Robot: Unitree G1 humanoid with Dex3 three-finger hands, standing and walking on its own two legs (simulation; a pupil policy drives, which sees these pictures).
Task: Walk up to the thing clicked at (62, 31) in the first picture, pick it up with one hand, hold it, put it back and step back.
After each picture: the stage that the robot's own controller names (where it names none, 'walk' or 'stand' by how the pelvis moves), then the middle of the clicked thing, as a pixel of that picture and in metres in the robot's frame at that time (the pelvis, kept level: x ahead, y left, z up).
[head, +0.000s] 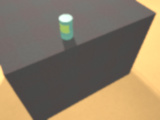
stand; (66, 27) +0.70 +0.11 -0.02
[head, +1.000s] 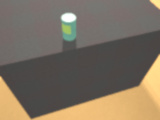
rise first; (69, 27) +0.65 +0.12 -0.01
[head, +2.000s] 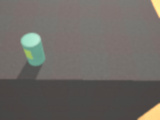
rise first; (33, 50) +0.45 +0.22 +0.01
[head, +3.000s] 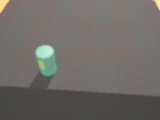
stand; (46, 61) +0.44 +0.17 -0.01
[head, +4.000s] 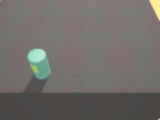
stand; (39, 64) +0.43 +0.19 -0.02
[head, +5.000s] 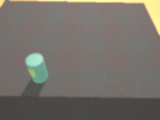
stand; (37, 68) +0.43 +0.20 -0.03
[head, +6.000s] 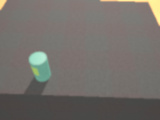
stand; (40, 67) +0.43 +0.19 -0.03
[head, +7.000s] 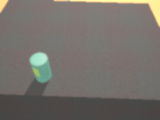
stand; (41, 68) +0.43 +0.19 -0.03
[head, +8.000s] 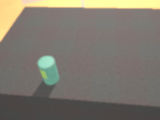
rise first; (49, 70) +0.42 +0.19 -0.02
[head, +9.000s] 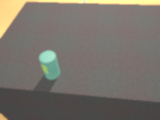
go down; (50, 65) +0.44 +0.19 -0.02
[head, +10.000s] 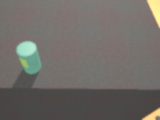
go down; (29, 58) +0.44 +0.19 -0.01
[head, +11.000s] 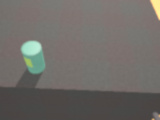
go down; (34, 58) +0.44 +0.18 +0.00
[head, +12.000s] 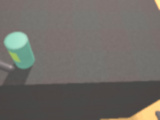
close in; (20, 51) +0.43 +0.19 +0.04
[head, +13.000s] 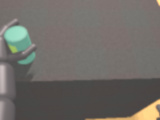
close; (21, 46) +0.45 +0.19 +0.05
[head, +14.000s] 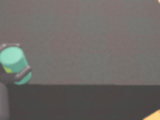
lift; (16, 66) +0.37 +0.22 +0.04
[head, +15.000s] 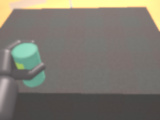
lift; (29, 65) +0.32 +0.17 +0.16
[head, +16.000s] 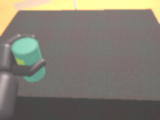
hold; (30, 60) +0.32 +0.17 +0.17
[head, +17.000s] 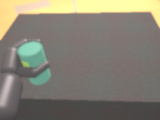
hold; (35, 63) +0.33 +0.16 +0.16
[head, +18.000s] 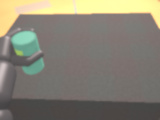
crouch; (29, 53) +0.35 +0.18 +0.18
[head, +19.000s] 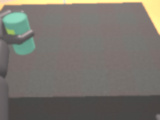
lower; (20, 34) +0.44 +0.20 +0.17
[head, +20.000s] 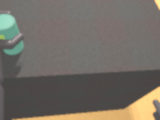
lower; (8, 35) +0.48 +0.21 +0.05
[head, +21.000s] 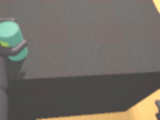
lower; (12, 42) +0.46 +0.20 +0.05
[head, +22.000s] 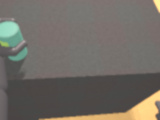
lower; (12, 42) +0.46 +0.20 +0.05
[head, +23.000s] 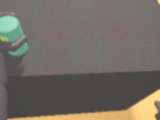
lower; (12, 37) +0.47 +0.20 +0.06
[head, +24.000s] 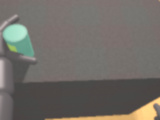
withdraw; (20, 44) +0.45 +0.19 +0.05
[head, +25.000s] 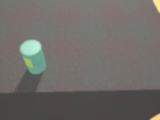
sink last; (34, 57) +0.43 +0.18 +0.02
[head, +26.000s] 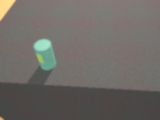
stand; (45, 55) +0.47 +0.19 +0.02
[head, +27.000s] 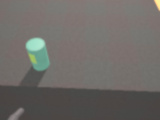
stand; (38, 55) +0.45 +0.19 +0.03
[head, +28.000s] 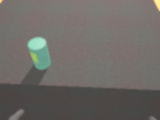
stand; (40, 54) +0.46 +0.19 +0.03
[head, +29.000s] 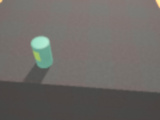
stand; (42, 52) +0.46 +0.19 +0.02
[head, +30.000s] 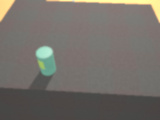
walk; (46, 61) +0.47 +0.18 -0.03
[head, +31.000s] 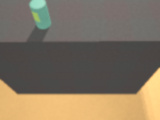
walk; (41, 14) +0.63 +0.21 +0.00
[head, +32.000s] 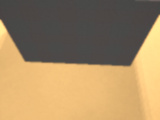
walk; out of the picture +0.94 +0.19 +0.00
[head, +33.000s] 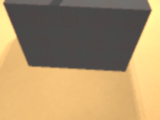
stand; out of the picture +1.07 +0.21 -0.02
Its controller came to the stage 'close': yes
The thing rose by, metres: 0.21
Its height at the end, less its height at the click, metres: +0.00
